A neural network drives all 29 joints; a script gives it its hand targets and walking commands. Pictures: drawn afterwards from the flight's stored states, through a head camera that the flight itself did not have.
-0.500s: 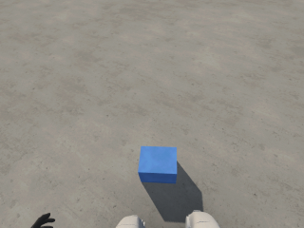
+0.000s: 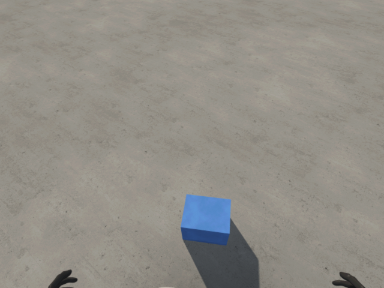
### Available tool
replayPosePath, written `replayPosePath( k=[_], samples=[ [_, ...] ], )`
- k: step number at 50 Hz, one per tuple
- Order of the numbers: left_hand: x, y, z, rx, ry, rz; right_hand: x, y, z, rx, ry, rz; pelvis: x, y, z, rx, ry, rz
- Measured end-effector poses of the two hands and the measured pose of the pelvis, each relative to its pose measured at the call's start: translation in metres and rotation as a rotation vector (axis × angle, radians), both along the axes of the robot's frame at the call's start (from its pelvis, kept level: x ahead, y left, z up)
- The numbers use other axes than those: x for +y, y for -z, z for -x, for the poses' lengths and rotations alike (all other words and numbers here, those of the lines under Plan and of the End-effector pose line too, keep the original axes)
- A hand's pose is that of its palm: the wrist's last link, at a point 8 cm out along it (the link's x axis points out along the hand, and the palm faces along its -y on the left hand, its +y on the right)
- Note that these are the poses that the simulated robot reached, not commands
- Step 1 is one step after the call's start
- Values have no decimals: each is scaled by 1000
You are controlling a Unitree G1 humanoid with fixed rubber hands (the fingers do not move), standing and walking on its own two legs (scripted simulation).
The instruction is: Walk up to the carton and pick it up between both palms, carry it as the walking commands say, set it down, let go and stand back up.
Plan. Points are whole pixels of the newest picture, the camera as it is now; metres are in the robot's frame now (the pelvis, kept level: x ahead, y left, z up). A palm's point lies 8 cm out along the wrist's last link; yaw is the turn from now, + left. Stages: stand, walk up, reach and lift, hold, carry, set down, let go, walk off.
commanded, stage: walk up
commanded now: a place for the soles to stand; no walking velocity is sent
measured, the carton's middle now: (206, 219) +0.52 -0.01 -0.67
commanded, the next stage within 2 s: none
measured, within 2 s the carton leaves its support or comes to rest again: neither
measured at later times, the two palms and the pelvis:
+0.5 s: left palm out of the picture +0.10 +0.35 -0.08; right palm out of the picture +0.14 -0.32 -0.09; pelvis +0.02 +0.00 +0.01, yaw +2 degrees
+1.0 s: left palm (35, 271) +0.16 +0.39 -0.10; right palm (326, 278) +0.16 -0.26 -0.11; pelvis +0.08 +0.06 -0.01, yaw -3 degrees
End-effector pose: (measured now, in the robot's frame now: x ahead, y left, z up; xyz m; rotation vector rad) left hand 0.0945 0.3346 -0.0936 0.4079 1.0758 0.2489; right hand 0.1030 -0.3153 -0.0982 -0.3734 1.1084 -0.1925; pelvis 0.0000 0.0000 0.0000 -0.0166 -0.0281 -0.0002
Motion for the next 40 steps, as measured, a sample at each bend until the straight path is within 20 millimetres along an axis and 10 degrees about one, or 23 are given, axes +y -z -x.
replayPosePath(
  k=[22,32,40],
  samples=[
    [-3,-14,-11,24,-34,-4,-1,-8,-24,38,-8,-19,-2,-14,-18,6,-28,-7],
    [72,-12,40,140,-87,-94,12,-20,-59,-14,-55,29,35,-2,-43,-5,-40,13],
    [79,3,-3,154,-35,-55,39,-12,-47,0,19,51,60,2,-65,-12,-4,-14]
  ],
)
